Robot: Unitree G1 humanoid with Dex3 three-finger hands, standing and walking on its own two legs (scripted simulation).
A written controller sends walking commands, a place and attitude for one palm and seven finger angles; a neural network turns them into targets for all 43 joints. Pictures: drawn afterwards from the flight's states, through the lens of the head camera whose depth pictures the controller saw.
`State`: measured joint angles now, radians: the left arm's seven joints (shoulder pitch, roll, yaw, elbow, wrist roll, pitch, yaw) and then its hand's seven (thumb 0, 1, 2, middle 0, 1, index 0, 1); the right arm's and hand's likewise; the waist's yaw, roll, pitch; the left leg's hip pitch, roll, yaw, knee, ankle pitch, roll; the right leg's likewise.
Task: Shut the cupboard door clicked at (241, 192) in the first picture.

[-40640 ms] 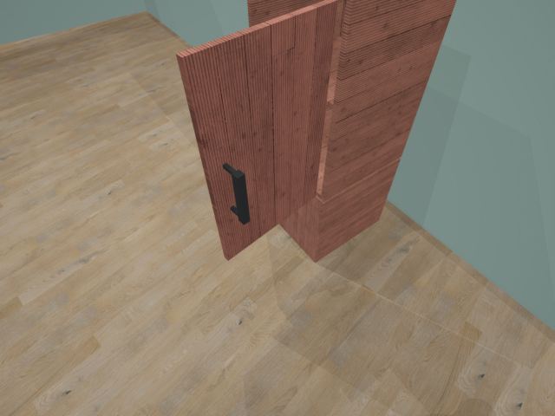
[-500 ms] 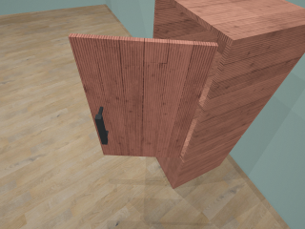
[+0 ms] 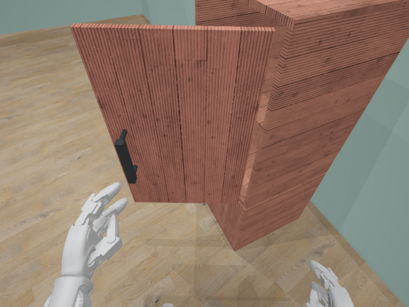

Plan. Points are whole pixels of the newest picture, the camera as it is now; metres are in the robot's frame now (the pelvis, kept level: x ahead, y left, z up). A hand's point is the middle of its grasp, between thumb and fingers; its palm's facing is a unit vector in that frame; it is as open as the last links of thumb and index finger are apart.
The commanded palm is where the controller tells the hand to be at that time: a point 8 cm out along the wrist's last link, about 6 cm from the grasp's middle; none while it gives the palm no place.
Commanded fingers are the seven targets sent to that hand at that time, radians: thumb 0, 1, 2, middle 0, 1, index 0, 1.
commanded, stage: raise the hand and make a fist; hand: left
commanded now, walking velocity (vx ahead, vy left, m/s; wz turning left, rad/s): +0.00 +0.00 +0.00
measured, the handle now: (128, 157) +0.49 +0.21 -0.02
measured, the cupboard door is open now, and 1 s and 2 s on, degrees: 63 63 63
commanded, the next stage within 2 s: bring the fist close to the handle in 1.62 s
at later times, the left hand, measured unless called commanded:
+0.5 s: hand (120, 262) +0.22 +0.17 -0.03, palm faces -0.06 -1.00 +0.02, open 4.3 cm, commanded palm +0.18 +0.24 -0.02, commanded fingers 0.00 0.90 0.90 -0.93 -1.10 -0.93 -1.10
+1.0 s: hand (86, 263) +0.22 +0.23 -0.01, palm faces +0.03 -1.00 -0.02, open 3.1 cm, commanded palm +0.20 +0.27 -0.02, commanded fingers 0.00 0.90 0.90 -1.30 -1.50 -1.30 -1.50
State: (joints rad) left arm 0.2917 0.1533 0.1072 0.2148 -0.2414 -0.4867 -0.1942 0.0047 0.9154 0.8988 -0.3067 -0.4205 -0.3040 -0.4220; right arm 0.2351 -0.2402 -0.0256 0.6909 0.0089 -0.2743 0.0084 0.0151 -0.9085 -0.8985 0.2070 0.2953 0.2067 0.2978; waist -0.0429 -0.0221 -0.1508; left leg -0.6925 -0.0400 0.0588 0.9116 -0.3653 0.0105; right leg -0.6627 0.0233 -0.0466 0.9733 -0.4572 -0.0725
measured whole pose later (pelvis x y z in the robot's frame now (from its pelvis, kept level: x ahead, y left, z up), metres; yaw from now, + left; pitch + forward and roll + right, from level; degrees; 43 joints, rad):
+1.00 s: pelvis +0.00 +0.04 -0.06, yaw -1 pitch +19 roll -5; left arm 0.44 0.23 0.12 -0.08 -0.27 -0.44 -0.19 0.02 0.91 0.90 -1.21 -1.40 -1.21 -1.40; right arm 0.20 -0.22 0.01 0.47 0.02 -0.15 -0.03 0.02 -0.91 -0.90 0.21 0.30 0.21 0.30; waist 0.02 0.04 -0.20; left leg -1.09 -0.03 0.00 1.28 -0.51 0.09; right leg -1.00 0.05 -0.10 1.22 -0.55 -0.03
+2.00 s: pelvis +0.01 +0.01 -0.07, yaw -1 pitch +20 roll -3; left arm 0.20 0.25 0.10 0.10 -0.26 -0.42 -0.23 0.02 0.90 0.90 -1.30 -1.50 -1.30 -1.50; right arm 0.21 -0.25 0.02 0.51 0.03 -0.12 -0.03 0.02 -0.91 -0.90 0.21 0.30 0.21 0.30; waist 0.01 0.04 -0.20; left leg -1.13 -0.02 -0.02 1.33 -0.54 0.05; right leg -1.04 0.07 -0.12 1.28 -0.59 -0.08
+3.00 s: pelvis +0.02 +0.02 -0.05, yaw -3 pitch +21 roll -2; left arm -0.32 0.25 0.18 0.67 -0.18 -0.48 -0.14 0.02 0.91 0.90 -1.30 -1.50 -1.29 -1.50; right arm 0.29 -0.26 -0.01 0.62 0.02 -0.01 0.01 0.01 -0.91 -0.90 0.21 0.30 0.21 0.30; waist -0.05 0.03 -0.18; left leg -1.07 -0.01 0.03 1.21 -0.51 0.06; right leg -1.01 0.07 -0.06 1.19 -0.55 -0.06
